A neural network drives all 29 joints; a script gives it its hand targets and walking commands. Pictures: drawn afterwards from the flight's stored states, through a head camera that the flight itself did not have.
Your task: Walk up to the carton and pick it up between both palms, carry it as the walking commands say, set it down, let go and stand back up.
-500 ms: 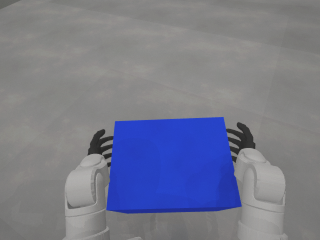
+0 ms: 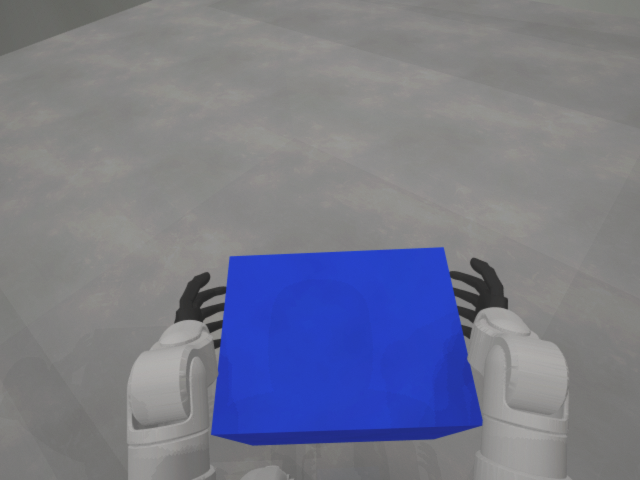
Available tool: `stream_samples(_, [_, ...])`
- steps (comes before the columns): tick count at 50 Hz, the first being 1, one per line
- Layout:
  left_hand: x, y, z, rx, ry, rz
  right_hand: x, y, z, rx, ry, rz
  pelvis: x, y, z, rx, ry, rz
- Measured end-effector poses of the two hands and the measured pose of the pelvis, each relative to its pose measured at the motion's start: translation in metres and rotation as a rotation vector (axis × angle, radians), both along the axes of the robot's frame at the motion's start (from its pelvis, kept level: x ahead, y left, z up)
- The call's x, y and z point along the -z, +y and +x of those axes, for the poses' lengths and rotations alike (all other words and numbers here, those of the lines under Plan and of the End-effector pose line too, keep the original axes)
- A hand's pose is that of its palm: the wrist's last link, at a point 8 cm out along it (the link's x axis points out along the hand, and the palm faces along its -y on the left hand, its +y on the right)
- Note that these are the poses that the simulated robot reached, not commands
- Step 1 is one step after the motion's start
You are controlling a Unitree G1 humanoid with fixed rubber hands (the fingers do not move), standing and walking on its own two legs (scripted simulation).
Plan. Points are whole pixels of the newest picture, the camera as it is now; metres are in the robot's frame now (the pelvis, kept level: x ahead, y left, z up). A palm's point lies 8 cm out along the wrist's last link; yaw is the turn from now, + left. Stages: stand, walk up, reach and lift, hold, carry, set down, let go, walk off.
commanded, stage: carry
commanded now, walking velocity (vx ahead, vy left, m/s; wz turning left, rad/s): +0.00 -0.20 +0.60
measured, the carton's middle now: (339, 355) +0.28 -0.01 -0.02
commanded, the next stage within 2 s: none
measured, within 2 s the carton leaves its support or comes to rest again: neither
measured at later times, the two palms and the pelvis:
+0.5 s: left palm (152, 425) +0.18 +0.19 +0.06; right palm (438, 305) +0.29 -0.13 +0.07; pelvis -0.03 -0.06 -0.01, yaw +19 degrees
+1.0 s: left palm out of the picture +0.10 +0.13 +0.06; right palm (432, 298) +0.31 -0.13 +0.06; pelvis -0.02 -0.16 -0.01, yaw +38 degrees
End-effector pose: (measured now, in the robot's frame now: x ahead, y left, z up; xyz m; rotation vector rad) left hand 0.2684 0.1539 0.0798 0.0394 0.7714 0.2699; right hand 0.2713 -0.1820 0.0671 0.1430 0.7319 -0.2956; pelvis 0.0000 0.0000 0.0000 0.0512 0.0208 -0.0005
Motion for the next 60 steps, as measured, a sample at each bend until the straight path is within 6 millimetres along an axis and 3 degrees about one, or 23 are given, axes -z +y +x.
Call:
stream_samples(7, [-0.008, 0.012, -0.014, -0.131, -0.021, 0.012, -0.004, 0.015, 0.026, -0.123, -0.023, 0.0, -0.002, -0.022, -0.004, -0.135, 0.029, -0.002])
stream_samples(12, [0.01, 0.033, -0.037, -0.224, -0.009, -0.026, -0.002, 0.042, 0.036, -0.213, -0.011, -0.032, 0.003, -0.027, -0.009, -0.227, 0.06, -0.042])
stream_samples(15, [0.027, 0.045, -0.052, -0.258, -0.007, -0.051, 0.006, 0.057, 0.034, -0.247, -0.008, -0.05, 0.012, -0.028, -0.014, -0.256, 0.055, -0.061])
stream_samples(18, [0.032, 0.046, -0.069, -0.291, 0.013, -0.074, 0.007, 0.061, 0.029, -0.28, 0.011, -0.059, 0.009, -0.033, -0.02, -0.285, 0.039, -0.062])
stream_samples(25, [0.021, 0.031, -0.088, -0.34, -0.028, -0.07, -0.004, 0.052, 0.023, -0.33, -0.026, -0.056, 0.006, -0.057, -0.029, -0.326, 0.017, -0.066])
stream_samples(33, [0.008, -0.014, -0.105, -0.392, -0.044, -0.013, 0.001, 0.012, 0.023, -0.386, -0.044, -0.007, 0.011, -0.109, -0.03, -0.379, -0.014, -0.033])
stream_samples(38, [-0.001, -0.034, -0.117, -0.443, 0.002, 0.001, -0.001, 0.0, 0.027, -0.444, 0.001, 0.0, -0.001, -0.134, -0.024, -0.444, -0.007, 0.005])
stream_samples(44, [-0.006, -0.03, -0.134, -0.562, -0.012, 0.016, -0.002, 0.022, 0.041, -0.555, -0.017, 0.005, -0.001, -0.154, -0.02, -0.564, 0.021, -0.008])
stream_samples(52, [0.028, -0.018, -0.182, -0.691, -0.01, -0.047, 0.009, 0.061, 0.032, -0.677, -0.012, -0.044, 0.013, -0.165, -0.028, -0.685, 0.043, -0.078])
stream_samples(60, [0.029, -0.039, -0.209, -0.766, -0.016, -0.077, 0.003, 0.058, 0.024, -0.749, -0.011, -0.057, 0.007, -0.19, -0.03, -0.748, 0.013, -0.075])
